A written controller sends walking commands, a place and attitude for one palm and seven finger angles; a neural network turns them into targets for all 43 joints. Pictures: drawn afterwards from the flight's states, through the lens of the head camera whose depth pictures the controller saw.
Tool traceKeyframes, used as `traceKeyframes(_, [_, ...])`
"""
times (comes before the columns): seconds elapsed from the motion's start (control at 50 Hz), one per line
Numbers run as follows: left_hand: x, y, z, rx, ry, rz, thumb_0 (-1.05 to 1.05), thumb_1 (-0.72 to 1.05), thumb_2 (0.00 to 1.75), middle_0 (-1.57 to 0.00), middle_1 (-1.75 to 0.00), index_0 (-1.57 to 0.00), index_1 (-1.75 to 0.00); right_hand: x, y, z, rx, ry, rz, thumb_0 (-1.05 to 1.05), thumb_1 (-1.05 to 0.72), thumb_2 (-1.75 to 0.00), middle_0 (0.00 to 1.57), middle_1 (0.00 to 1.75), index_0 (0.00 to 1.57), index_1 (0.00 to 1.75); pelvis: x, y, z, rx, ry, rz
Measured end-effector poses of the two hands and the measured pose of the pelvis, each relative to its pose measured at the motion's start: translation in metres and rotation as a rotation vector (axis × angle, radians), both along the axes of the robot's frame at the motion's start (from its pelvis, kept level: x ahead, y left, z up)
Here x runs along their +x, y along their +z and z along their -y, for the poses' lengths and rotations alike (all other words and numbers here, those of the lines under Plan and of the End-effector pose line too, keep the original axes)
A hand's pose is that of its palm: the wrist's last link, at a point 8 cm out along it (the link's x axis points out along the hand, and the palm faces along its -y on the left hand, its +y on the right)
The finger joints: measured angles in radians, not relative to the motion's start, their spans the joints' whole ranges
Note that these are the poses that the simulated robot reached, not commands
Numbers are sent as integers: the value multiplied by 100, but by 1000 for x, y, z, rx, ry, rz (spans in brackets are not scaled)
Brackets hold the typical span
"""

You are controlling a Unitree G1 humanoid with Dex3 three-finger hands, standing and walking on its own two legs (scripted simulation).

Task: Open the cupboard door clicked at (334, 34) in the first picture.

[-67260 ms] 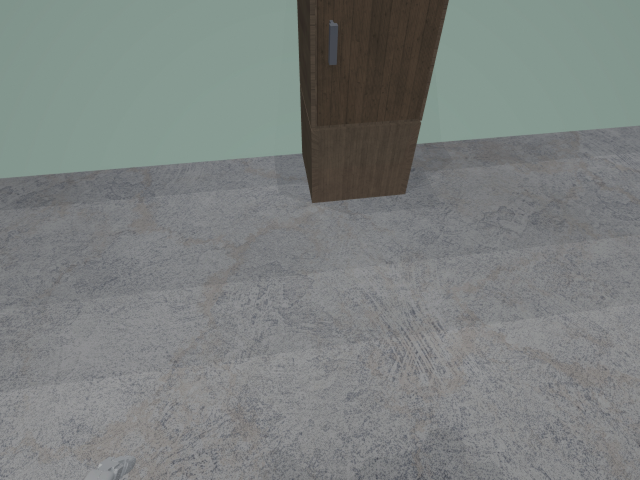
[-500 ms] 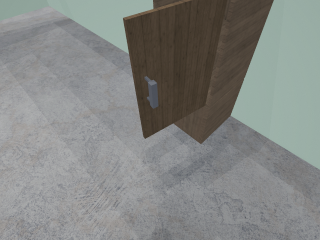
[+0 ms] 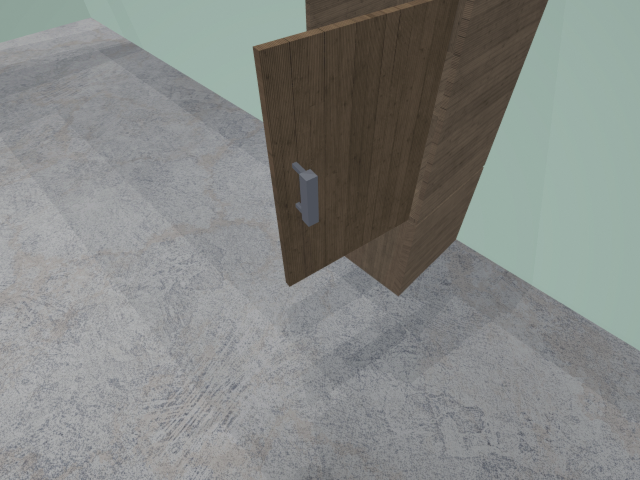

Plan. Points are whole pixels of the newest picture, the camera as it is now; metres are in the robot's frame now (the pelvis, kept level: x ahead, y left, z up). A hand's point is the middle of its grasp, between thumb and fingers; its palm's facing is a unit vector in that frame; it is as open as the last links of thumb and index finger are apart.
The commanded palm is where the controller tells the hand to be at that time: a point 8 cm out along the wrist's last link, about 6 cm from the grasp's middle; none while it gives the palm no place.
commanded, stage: look to check the result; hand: left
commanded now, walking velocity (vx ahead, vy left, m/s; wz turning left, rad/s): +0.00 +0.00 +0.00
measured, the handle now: (303, 193) +0.62 +0.07 -0.03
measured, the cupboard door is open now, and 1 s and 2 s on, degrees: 80 80 80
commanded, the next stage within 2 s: stand and wait in 0.56 s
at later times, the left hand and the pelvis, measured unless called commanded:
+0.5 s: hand out of the picture +0.05 +0.21 -0.16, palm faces +0.01 -0.96 -0.27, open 7.4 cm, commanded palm none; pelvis +0.01 +0.00 +0.00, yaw +0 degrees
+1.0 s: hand out of the picture +0.10 +0.22 -0.15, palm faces -0.01 -0.95 -0.32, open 7.4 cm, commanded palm none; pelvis +0.03 -0.01 +0.00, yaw +0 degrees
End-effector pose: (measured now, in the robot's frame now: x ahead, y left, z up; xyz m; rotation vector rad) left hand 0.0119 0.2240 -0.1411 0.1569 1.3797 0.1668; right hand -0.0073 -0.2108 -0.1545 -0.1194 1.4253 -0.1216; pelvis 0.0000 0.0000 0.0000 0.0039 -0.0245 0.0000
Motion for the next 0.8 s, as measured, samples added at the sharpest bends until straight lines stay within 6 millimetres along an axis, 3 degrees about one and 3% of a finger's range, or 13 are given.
traceKeyframes(0.28, [6,3,-15,23,-4,-18,0,91,89,-20,-30,-20,-30,26,5,19,-49,21,28,0,-91,-90,20,30,20,30,8,1,-4,1,-1,-6])
traceKeyframes(0.56, [46,13,-38,79,-35,64,0,91,89,-20,-30,-20,-30,62,14,48,-106,49,93,0,-91,-90,20,30,20,30,15,3,-1,2,3,-4])
traceKeyframes(0.8, [73,21,-46,108,-62,109,0,91,89,-20,-30,-20,-30,84,19,64,-129,67,123,0,-91,-89,20,30,20,30,20,4,3,2,4,-9])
